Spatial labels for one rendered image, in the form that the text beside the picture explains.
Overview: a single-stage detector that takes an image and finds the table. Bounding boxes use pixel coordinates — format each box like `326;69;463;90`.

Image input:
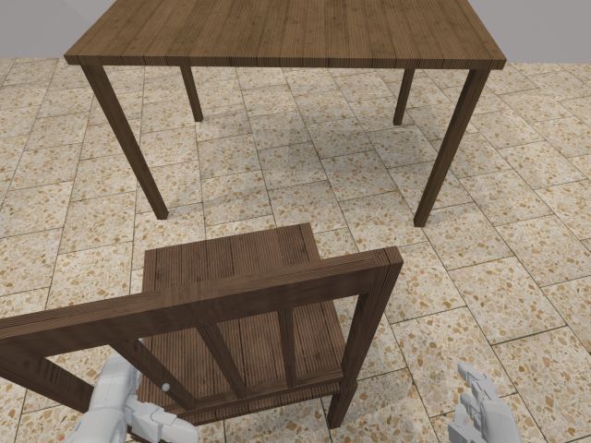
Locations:
64;0;507;227

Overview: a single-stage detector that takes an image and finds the left robot hand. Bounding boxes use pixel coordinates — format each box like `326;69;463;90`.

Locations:
89;338;199;443

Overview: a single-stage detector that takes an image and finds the chair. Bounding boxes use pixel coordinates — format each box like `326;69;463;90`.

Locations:
0;222;404;443

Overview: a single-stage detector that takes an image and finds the right robot hand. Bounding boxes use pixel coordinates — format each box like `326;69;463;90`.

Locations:
448;362;523;443

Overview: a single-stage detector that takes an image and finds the robot left forearm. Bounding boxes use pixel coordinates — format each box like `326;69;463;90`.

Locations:
64;407;127;443

